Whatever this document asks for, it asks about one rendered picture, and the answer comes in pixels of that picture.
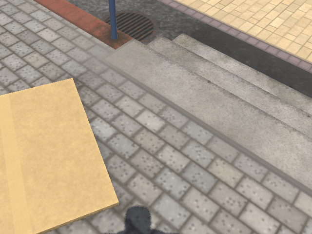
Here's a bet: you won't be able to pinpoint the stairs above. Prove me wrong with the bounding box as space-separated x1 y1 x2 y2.
146 33 312 137

